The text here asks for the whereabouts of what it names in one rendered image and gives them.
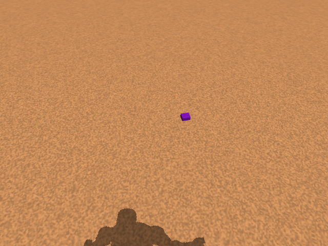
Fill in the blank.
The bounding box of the small box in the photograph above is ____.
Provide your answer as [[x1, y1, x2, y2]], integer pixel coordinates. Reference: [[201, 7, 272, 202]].
[[181, 113, 191, 121]]

